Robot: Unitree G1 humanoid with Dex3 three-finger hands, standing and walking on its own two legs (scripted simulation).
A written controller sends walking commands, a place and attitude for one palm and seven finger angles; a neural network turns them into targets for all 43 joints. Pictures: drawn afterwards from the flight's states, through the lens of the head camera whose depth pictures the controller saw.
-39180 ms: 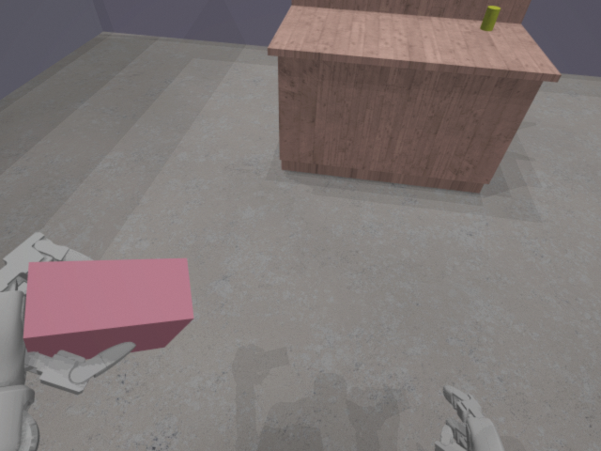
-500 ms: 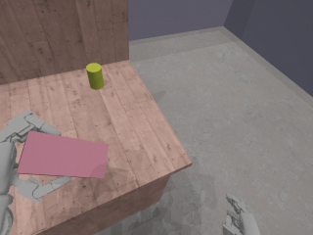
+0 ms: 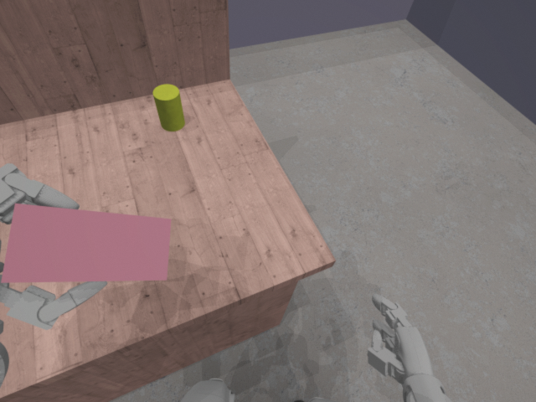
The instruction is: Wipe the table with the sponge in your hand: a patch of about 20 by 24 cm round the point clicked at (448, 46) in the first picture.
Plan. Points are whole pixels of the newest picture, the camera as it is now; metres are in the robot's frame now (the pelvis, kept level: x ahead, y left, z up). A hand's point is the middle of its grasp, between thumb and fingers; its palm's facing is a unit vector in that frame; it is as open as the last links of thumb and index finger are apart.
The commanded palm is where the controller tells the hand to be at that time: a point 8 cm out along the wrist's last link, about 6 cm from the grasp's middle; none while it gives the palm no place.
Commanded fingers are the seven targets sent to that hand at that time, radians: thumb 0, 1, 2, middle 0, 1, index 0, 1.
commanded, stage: come to a stop and stand still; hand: left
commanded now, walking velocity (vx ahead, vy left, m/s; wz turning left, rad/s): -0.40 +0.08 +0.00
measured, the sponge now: (109, 249) +0.25 +0.21 +0.13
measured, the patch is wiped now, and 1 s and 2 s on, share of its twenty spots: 0.00 0.00 0.00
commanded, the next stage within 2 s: look again from close up in 1.38 s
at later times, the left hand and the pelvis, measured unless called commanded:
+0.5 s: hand (1, 311) +0.16 +0.25 +0.18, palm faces +0.36 -0.86 -0.36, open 10.3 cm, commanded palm +0.11 +0.30 +0.19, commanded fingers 0.00 0.10 1.30 -1.20 -1.60 -1.20 -1.60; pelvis -0.05 +0.02 +0.00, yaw +0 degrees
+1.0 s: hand (1, 268) +0.19 +0.26 +0.19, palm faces +0.37 -0.84 -0.39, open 10.4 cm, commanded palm +0.12 +0.29 +0.19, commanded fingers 0.00 0.10 1.30 -1.20 -1.60 -1.20 -1.60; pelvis -0.05 +0.02 +0.01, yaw -2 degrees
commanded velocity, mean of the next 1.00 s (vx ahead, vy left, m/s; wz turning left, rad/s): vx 0.00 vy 0.01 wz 0.00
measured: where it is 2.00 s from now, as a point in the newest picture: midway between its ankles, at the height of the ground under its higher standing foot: outside the picture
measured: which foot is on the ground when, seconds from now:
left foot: down 0.00-0.04, up 0.06-0.16, down 0.18-1.00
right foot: down 0.00-1.00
